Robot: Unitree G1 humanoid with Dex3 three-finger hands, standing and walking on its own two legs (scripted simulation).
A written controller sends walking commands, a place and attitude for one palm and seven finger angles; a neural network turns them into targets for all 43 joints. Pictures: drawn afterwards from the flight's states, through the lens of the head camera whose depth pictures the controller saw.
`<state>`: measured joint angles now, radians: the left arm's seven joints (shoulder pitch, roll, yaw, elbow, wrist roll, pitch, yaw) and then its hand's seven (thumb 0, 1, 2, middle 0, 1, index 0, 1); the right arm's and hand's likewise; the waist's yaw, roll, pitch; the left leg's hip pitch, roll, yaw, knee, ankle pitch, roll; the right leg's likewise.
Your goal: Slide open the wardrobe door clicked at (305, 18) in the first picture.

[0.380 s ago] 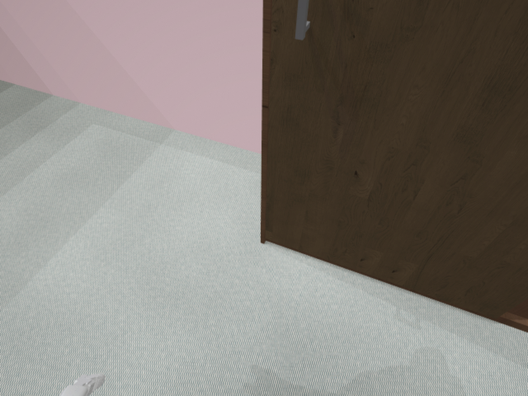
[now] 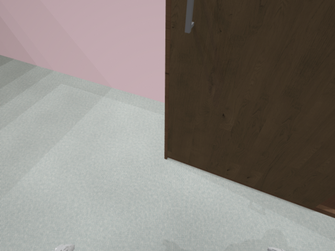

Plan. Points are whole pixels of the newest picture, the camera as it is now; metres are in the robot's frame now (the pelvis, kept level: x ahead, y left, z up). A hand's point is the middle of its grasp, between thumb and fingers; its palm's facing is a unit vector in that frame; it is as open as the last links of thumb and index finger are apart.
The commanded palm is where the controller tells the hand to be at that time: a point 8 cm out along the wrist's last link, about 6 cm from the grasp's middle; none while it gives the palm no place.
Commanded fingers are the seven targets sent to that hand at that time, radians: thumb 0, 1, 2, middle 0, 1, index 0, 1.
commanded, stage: stand and wait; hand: left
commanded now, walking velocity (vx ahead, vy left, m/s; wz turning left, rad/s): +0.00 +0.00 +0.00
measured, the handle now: (192, 4) +0.79 -0.02 +0.26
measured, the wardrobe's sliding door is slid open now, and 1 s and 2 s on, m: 0.00 0.00 0.00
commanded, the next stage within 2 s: look at it before walking up in 0.48 s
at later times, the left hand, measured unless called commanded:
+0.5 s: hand out of the picture +0.06 +0.24 -0.15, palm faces -0.02 -0.94 -0.35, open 7.3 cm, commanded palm none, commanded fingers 0.00 0.90 0.90 -0.20 -0.30 -0.20 -0.30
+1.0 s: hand out of the picture +0.06 +0.24 -0.15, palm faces -0.01 -0.94 -0.34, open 7.3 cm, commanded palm none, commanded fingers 0.00 0.90 0.90 -0.20 -0.30 -0.20 -0.30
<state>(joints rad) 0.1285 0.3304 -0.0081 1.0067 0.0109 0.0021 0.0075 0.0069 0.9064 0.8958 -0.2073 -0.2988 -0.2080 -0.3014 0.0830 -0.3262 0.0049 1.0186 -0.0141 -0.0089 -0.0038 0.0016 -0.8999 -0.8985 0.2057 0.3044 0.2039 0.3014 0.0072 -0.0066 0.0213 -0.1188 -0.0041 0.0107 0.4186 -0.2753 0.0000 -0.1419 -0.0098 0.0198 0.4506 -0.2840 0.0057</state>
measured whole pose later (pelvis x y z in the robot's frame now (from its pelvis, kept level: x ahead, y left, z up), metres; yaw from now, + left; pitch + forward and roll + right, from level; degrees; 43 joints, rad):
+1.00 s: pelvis -0.02 -0.01 +0.01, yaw +0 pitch -2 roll +0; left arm 0.13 0.34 0.00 1.09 0.01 -0.01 0.00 0.01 0.91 0.90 -0.21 -0.30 -0.21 -0.30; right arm 0.12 -0.34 0.01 1.11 -0.01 -0.01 0.00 0.00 -0.90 -0.90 0.20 0.30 0.20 0.30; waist 0.00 0.00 0.04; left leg -0.12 0.01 0.00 0.35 -0.20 -0.02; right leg -0.13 0.01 0.01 0.37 -0.21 -0.01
